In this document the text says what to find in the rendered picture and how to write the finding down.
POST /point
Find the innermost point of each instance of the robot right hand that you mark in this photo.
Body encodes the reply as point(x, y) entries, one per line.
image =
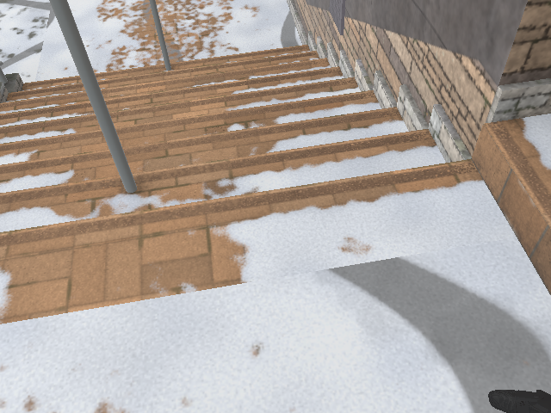
point(511, 401)

